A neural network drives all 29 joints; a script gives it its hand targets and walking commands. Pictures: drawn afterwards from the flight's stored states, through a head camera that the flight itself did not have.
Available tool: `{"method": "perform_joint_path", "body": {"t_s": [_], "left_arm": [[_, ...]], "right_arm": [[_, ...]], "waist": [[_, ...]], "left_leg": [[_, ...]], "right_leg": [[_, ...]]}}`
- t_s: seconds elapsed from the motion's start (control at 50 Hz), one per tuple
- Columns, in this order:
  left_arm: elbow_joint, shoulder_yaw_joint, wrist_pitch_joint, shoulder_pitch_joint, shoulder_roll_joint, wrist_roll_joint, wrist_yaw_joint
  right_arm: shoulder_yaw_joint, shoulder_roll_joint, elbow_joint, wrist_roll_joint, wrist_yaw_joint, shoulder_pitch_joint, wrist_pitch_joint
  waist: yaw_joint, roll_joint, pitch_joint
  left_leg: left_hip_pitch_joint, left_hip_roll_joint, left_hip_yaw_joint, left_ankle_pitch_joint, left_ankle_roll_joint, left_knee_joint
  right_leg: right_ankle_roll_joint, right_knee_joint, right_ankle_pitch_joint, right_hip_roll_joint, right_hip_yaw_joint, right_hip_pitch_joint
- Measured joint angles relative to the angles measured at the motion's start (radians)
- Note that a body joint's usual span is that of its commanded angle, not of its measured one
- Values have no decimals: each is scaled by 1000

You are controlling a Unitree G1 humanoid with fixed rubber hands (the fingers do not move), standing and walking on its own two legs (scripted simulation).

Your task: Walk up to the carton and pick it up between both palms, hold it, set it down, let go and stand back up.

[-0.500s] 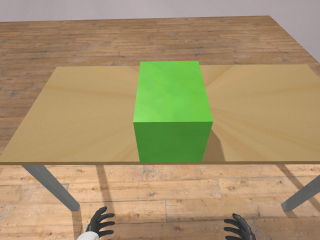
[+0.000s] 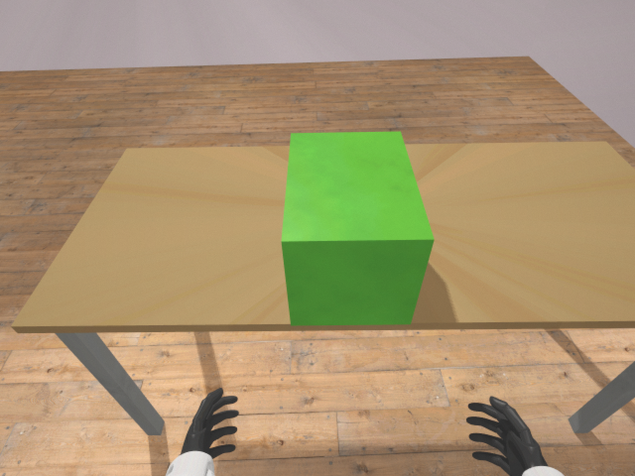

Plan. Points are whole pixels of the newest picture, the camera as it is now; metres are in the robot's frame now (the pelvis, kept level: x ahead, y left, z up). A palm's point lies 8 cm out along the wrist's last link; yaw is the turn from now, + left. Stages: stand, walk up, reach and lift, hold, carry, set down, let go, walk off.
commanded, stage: reach and lift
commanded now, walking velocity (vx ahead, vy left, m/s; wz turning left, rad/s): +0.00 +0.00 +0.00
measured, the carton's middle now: (348, 224) +0.56 -0.04 -0.01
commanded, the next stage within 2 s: none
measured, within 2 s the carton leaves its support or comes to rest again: neither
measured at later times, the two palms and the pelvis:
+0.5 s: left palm (201, 418) +0.23 +0.17 -0.04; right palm (513, 416) +0.22 -0.23 -0.04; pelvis +0.06 -0.01 +0.01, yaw +1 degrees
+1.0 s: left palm (198, 384) +0.26 +0.18 -0.02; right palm (506, 380) +0.26 -0.23 -0.02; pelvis +0.06 -0.01 +0.00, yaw +1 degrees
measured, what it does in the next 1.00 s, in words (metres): shifts its weight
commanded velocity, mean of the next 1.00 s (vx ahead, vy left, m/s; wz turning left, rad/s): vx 0.00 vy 0.00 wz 0.00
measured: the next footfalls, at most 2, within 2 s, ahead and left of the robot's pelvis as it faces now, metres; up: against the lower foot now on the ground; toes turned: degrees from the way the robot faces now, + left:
none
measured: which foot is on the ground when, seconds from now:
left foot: down 0.00-1.00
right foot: down 0.00-1.00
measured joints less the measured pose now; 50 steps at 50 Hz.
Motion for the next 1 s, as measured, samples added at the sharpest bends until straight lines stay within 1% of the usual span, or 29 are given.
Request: {"method": "perform_joint_path", "body": {"t_s": [0.1,0.18,0.38,0.48,0.56,0.68,0.8,0.9,1.0], "left_arm": [[14,-4,-54,-1,2,-15,-7],[10,-8,-116,24,0,-18,-12],[-7,-8,-313,104,14,-11,-30],[0,2,-404,132,20,-9,-45],[-7,10,-457,147,23,-8,-55],[-32,21,-507,151,27,-5,-64],[-47,29,-538,129,34,-8,-67],[-39,33,-557,94,39,-15,-66],[-22,36,-548,71,39,-21,-69]], "right_arm": [[15,-8,4,14,-2,-6,-34],[28,-17,0,37,-8,14,-84],[80,-33,1,110,-32,72,-273],[110,-29,17,129,-49,81,-369],[130,-25,24,139,-62,81,-430],[148,-26,25,154,-74,67,-496],[155,-33,32,170,-78,35,-540],[157,-38,51,180,-77,-6,-563],[157,-37,82,180,-81,-34,-559]], "waist": [[-1,5,-9],[0,6,-11],[-2,0,-22],[-6,-1,-30],[-10,-3,-29],[-14,-11,-21],[-17,-19,-13],[-19,-18,-8],[-20,-13,-7]], "left_leg": [[8,-1,-3,-5,3,-16],[17,-2,-6,-4,2,-42],[30,1,-14,-14,-7,-86],[34,1,-18,-30,-10,-84],[38,0,-21,-42,-12,-77],[42,-2,-24,-55,-14,-66],[41,-3,-27,-61,-14,-53],[35,-4,-29,-62,-13,-42],[34,-5,-30,-59,-11,-41]], "right_leg": [[0,-23,-2,-2,-4,12],[-1,-52,0,-3,-7,22],[-10,-102,-7,1,-12,39],[-14,-100,-24,2,-13,44],[-16,-90,-38,2,-13,47],[-18,-74,-54,2,-13,50],[-18,-61,-61,2,-13,48],[-17,-52,-61,3,-11,44],[-15,-55,-55,3,-10,44]]}}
